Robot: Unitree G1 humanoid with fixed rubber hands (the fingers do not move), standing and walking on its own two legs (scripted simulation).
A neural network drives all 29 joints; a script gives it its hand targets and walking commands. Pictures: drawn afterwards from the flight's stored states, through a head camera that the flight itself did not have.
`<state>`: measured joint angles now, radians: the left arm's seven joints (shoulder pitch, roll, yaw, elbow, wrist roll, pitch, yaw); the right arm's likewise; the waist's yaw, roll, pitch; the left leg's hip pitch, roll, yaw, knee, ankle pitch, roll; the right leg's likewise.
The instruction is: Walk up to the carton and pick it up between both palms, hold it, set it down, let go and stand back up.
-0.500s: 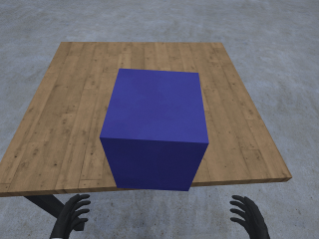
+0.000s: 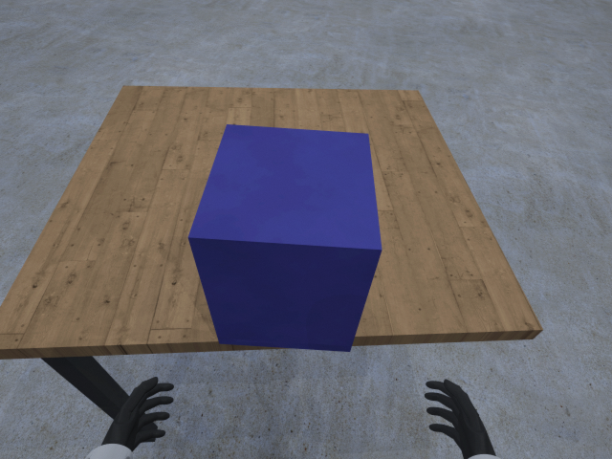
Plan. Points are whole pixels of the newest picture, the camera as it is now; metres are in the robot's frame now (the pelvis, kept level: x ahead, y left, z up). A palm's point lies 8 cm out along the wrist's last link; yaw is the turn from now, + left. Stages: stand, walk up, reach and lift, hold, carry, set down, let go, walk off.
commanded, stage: let go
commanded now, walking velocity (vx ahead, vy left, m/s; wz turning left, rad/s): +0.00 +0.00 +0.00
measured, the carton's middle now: (290, 242) +0.39 +0.04 +0.05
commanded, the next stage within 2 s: stand in 0.32 s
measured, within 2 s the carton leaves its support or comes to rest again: neither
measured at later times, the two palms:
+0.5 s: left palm out of the picture +0.13 +0.27 -0.09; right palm out of the picture +0.13 -0.25 -0.10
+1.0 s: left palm (73, 454) +0.14 +0.31 -0.10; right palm out of the picture +0.13 -0.28 -0.11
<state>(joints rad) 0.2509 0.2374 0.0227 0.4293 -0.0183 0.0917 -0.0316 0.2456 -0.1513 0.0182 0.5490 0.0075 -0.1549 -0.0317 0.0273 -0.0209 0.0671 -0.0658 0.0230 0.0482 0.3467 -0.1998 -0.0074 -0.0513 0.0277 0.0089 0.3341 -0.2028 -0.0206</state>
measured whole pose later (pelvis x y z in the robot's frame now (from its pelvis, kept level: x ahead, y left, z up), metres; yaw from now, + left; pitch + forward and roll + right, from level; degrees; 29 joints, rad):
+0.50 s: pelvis -0.01 +0.01 -0.01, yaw +0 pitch -1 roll +0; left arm 0.20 0.28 0.03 0.63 0.04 0.02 0.00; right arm 0.18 -0.25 -0.06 0.75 -0.04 -0.07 0.01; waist 0.01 -0.01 0.06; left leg -0.19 0.01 0.06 0.45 -0.24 0.01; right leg -0.18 0.01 0.02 0.45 -0.25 -0.01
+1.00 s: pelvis +0.03 +0.02 +0.00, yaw +0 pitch -2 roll +0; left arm 0.15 0.35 0.02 0.89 0.02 -0.03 0.00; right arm 0.15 -0.35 -0.03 0.93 -0.02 -0.02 0.00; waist 0.00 0.01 0.02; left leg -0.12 0.00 0.05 0.42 -0.28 0.02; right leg -0.10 0.01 0.01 0.40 -0.27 0.00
